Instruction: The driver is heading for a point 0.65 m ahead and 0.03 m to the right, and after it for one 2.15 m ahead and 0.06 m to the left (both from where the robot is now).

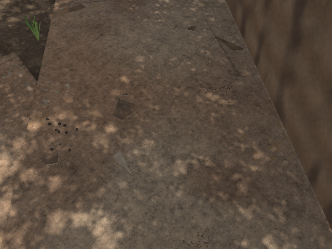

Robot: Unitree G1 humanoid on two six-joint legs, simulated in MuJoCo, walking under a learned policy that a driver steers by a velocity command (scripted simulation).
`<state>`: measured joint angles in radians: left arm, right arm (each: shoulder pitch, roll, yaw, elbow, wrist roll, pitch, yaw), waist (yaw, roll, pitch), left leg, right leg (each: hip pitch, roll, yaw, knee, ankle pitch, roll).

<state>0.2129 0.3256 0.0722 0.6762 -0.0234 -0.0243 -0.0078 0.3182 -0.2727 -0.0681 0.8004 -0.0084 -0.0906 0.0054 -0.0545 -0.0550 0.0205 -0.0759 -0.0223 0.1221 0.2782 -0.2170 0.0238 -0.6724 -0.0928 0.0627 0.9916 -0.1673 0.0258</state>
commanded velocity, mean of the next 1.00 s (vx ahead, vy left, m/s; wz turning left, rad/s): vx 0.45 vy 0.00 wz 0.05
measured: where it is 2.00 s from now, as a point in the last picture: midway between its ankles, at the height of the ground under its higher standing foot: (182, 214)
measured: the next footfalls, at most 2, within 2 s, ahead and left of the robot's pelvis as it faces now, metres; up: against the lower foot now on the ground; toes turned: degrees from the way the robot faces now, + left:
right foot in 0.22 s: +0.28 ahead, -0.16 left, +0.00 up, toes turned -11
left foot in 0.80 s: +0.62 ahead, +0.01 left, +0.00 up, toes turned +2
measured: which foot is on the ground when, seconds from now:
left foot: down 0.00-0.24, up 0.26-0.78, down 0.80-1.00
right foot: up 0.00-0.20, down 0.22-0.80, up 0.82-1.00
